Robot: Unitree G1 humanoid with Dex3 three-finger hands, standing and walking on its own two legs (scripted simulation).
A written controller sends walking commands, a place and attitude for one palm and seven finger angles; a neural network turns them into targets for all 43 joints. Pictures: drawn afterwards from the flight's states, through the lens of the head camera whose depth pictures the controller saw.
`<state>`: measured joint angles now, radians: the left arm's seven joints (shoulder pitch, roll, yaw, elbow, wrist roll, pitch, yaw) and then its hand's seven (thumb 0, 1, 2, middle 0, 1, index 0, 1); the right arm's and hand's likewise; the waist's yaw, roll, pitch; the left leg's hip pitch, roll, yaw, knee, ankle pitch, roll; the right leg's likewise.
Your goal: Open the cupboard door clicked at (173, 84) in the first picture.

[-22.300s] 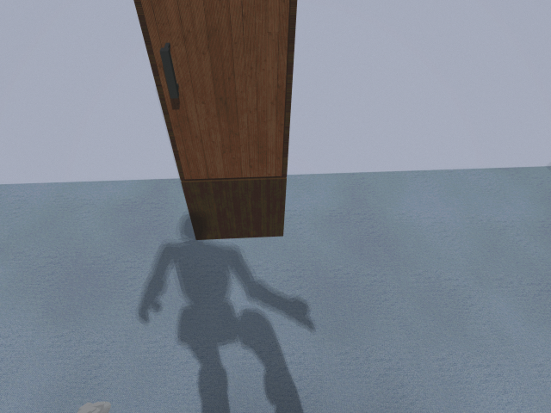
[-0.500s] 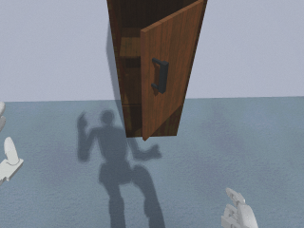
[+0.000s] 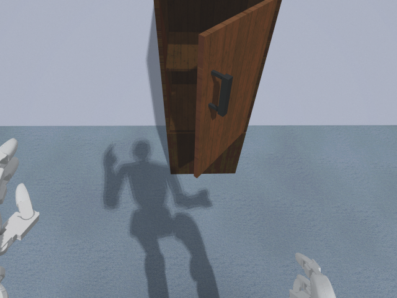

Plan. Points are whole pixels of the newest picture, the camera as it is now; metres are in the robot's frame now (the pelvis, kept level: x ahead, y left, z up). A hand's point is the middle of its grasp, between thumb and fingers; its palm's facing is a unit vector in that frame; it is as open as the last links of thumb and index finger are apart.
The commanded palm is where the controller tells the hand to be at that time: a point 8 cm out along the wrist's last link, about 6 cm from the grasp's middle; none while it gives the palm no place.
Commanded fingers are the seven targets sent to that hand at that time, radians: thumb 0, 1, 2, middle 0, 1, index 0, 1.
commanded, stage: stop stepping back and stand still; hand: left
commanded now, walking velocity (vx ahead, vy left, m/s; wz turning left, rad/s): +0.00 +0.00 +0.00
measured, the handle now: (218, 93) +0.63 -0.01 +0.05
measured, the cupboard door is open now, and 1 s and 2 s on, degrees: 48 48 48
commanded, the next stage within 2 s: let the arm hang, fingers relaxed in 0.36 s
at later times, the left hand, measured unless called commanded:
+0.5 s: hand (55, 220) +0.20 +0.24 +0.11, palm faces +0.34 -0.81 -0.48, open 7.4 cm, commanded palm none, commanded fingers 0.00 0.90 0.90 -0.20 -0.30 -0.20 -0.30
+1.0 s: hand out of the picture -0.01 +0.16 -0.17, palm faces +0.04 -0.97 -0.22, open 7.2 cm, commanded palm none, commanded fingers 0.00 0.90 0.90 -0.20 -0.30 -0.20 -0.30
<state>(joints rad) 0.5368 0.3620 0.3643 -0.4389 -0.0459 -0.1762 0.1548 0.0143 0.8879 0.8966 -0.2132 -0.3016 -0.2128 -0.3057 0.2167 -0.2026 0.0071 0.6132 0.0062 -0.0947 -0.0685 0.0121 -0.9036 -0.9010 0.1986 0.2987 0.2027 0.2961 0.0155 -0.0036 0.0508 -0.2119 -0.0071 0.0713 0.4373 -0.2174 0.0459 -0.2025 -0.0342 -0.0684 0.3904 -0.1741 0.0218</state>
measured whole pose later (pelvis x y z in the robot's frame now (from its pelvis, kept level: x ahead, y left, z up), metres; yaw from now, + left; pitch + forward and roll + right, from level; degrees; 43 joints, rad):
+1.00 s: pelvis -0.01 -0.03 +0.00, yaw +1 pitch -1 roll +0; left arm 0.29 0.19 0.01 1.07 0.00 0.02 0.02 0.00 0.94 0.90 -0.21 -0.30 -0.21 -0.30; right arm 0.30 -0.17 0.00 1.07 -0.03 0.04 -0.02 0.01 -0.91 -0.90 0.19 0.30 0.20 0.30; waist -0.01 0.02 0.07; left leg -0.24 0.02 0.03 0.47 -0.22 0.00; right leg -0.22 -0.01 -0.11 0.45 -0.20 -0.03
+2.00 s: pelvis +0.02 -0.02 +0.00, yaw +0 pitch -1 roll +0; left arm 0.27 0.13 0.01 1.15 0.00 -0.01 0.03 0.00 0.91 0.90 -0.20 -0.30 -0.20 -0.30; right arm 0.27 -0.13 0.01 1.14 -0.02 0.00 -0.04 0.01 -0.92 -0.90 0.19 0.30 0.20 0.30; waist -0.01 0.01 0.05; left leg -0.15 0.00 0.07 0.39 -0.23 0.02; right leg -0.16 -0.02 -0.07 0.40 -0.22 0.00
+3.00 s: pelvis +0.03 -0.07 +0.00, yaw -21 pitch +2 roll +1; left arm 0.25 0.15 0.07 0.96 0.01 0.01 0.02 0.00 0.90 0.90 -0.21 -0.30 -0.21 -0.30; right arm 0.02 -0.24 -0.07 0.91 -0.01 0.07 -0.04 0.00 -0.91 -0.90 0.19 0.30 0.20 0.30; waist 0.04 0.03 0.12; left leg -0.52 0.04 -0.06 1.11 -0.36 -0.07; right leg -0.23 0.12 0.11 0.44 -0.22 -0.09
